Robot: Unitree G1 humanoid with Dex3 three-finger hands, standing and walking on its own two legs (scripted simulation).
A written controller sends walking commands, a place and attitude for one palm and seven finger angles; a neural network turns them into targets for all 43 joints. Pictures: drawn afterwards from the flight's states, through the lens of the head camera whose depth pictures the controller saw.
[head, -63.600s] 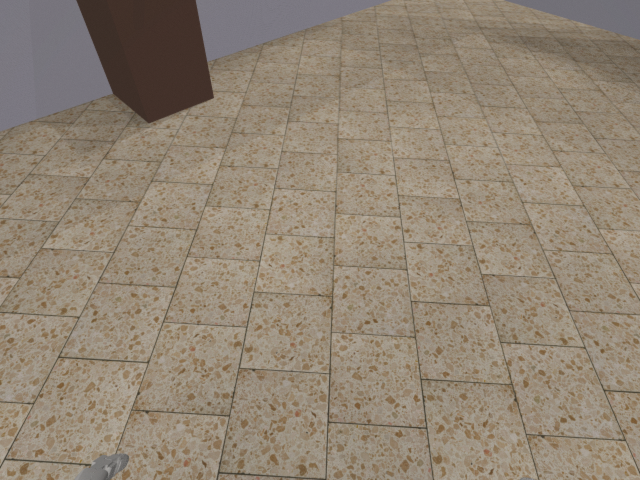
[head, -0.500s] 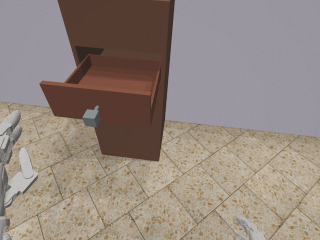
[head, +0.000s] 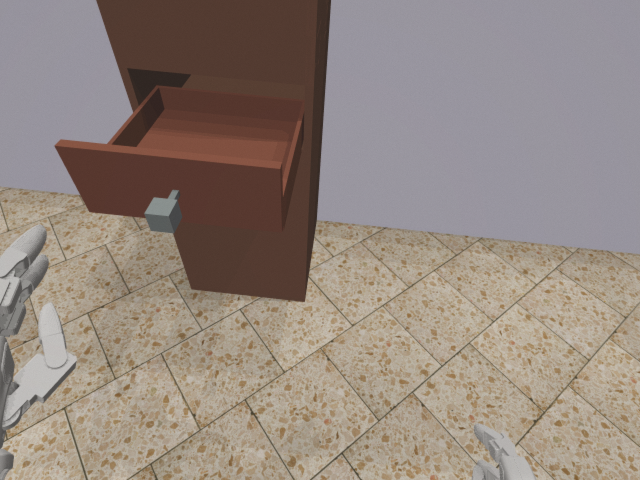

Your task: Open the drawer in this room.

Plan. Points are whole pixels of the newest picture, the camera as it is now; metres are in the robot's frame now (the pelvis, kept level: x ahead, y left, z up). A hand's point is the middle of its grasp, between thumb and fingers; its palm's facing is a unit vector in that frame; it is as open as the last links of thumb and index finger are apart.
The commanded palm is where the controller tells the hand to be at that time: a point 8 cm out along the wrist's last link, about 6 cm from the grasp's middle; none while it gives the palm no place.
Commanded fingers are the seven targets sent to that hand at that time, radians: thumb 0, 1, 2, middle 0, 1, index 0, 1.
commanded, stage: stop stepping back and stand still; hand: left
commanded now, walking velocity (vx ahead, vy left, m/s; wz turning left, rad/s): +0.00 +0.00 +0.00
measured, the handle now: (168, 207) +0.55 +0.29 +0.00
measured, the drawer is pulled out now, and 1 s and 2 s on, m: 0.30 0.30 0.30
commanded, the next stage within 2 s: let the arm hang, fingers relaxed in 0.04 s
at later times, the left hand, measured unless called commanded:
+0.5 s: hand out of the picture +0.03 +0.17 -0.17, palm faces +0.08 -0.98 -0.18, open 6.9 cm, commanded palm none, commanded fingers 0.00 0.90 0.90 -0.20 -0.30 -0.20 -0.30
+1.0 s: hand out of the picture -0.03 +0.17 -0.17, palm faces +0.05 -0.98 -0.20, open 7.4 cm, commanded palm none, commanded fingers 0.00 0.90 0.90 -0.20 -0.30 -0.20 -0.30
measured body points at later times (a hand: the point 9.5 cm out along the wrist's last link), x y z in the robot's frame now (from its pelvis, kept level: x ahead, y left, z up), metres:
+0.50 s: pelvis +0.00 -0.01 +0.00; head +0.02 +0.01 +0.44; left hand +0.03 +0.22 -0.16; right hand +0.06 -0.24 -0.14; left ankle +0.03 +0.11 -0.74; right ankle +0.00 -0.10 -0.74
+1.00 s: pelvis -0.01 -0.01 +0.00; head +0.00 -0.02 +0.45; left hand -0.03 +0.22 -0.15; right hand -0.02 -0.21 -0.16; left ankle +0.03 +0.11 -0.74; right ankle +0.00 -0.10 -0.74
